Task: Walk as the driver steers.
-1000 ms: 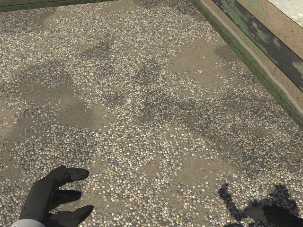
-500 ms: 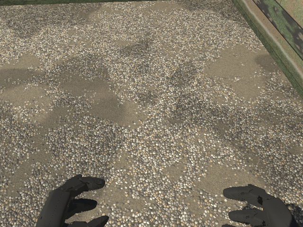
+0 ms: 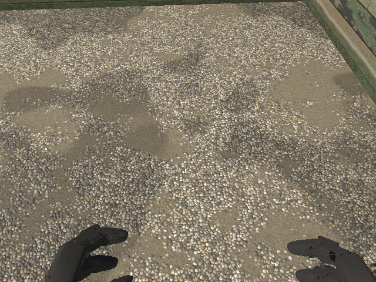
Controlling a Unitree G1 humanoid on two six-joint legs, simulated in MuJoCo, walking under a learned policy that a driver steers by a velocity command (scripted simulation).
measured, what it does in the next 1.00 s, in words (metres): stands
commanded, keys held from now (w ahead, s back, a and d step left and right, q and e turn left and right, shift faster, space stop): w+shift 0.78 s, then shift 0.22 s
